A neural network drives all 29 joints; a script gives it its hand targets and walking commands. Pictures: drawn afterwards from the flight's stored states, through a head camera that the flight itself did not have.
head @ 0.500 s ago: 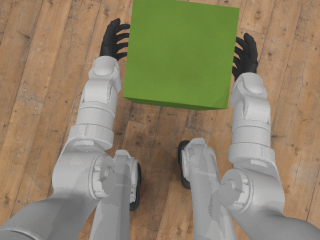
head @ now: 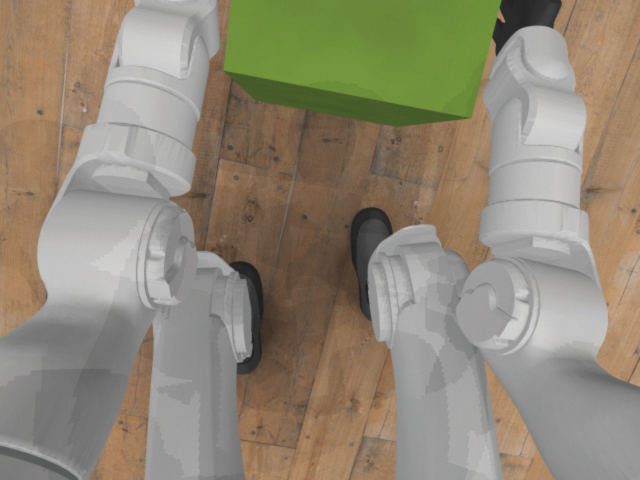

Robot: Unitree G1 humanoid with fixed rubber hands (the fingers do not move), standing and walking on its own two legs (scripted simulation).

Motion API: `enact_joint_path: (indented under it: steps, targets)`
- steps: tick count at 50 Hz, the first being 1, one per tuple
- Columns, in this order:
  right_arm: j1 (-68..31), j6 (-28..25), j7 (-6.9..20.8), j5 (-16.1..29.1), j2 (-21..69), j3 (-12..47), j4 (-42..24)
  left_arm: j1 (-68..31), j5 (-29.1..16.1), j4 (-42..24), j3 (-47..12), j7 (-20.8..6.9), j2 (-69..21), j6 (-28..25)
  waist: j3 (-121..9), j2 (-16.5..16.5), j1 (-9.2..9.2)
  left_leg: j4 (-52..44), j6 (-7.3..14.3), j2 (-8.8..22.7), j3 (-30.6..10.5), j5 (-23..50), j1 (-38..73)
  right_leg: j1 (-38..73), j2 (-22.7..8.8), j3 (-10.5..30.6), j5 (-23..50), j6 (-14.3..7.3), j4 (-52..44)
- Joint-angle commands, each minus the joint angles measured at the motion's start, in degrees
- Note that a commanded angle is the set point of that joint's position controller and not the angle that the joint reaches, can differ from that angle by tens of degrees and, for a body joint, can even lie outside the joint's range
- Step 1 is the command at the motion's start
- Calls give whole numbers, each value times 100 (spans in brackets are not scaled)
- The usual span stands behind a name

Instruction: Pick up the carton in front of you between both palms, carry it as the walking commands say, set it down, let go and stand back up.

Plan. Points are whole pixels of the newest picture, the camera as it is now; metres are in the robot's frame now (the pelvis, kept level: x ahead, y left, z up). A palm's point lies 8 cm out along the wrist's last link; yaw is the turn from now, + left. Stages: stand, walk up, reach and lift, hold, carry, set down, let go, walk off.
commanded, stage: set down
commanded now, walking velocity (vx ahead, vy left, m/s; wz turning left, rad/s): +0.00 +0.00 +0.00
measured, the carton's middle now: (353, 11) +0.54 -0.11 -0.23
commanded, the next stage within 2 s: none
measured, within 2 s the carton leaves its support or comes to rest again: rests again in 0.84 s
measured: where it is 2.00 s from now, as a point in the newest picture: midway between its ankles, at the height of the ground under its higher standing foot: (309, 310)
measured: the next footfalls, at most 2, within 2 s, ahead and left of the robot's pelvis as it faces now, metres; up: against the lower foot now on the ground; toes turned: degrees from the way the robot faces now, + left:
none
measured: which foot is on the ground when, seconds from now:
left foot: down 0.00-1.00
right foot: down 0.00-1.00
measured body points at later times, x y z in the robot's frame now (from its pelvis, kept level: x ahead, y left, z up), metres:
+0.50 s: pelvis +0.01 +0.01 -0.04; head +0.38 -0.02 +0.21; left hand +0.59 +0.03 -0.22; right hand +0.51 -0.27 -0.20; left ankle +0.08 +0.11 -0.39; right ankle +0.14 -0.14 -0.39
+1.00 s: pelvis +0.00 +0.01 -0.05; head +0.38 +0.00 +0.18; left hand +0.59 +0.02 -0.24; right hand +0.50 -0.29 -0.22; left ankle +0.08 +0.11 -0.39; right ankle +0.14 -0.14 -0.39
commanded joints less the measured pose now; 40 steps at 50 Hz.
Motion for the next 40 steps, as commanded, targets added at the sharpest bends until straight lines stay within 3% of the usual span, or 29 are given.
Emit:
enact_joint_path:
  steps: [1,5,9,11,16,21,25,40]
  targets:
    - [-3975,-255,1491,935,4316,2816,-307,-3359,-809,-633,-2044,-1307,-5045,-301,-7364,306,-504,-979,101,-508,465,1182,2039,5481,555,-766,1966,103,-116]
    - [-3851,-320,1583,1086,4377,2617,113,-3514,-814,-537,-2017,-1274,-4783,-444,-6912,446,-408,-725,137,-435,417,1375,1932,5080,528,-690,2212,98,186]
    - [-3982,-337,1678,1315,4446,2660,-1,-3615,-890,-721,-2159,-1210,-4789,-501,-7211,466,-356,-543,162,-406,352,1777,2360,4876,531,-726,2458,117,393]
    - [-3941,-327,1736,1417,4518,2676,10,-3513,-883,-757,-2198,-1181,-4895,-499,-7206,632,-306,-457,146,-404,338,2087,2573,4616,543,-723,2606,117,442]
    - [-3579,-380,1794,1360,4362,2468,309,-3366,-930,-725,-2292,-1171,-5019,-586,-6703,767,-417,-368,110,-371,275,2259,2285,4312,537,-673,2713,71,547]
    - [-3492,-469,1767,1215,4074,2193,534,-3438,-982,-619,-2263,-1162,-4873,-657,-6247,894,-580,-342,89,-345,194,2123,2188,3864,483,-710,2360,32,572]
    - [-3549,-517,1764,1121,3895,1974,707,-3496,-927,-426,-2127,-1150,-4665,-682,-5843,936,-611,-354,104,-326,160,1864,2044,3601,442,-715,2032,18,589]
    - [-3502,-561,1866,824,3375,1272,1397,-3117,-367,120,-1622,-1199,-3960,-583,-4350,872,-387,-365,203,-231,62,1208,1536,2911,439,-630,1215,-26,686]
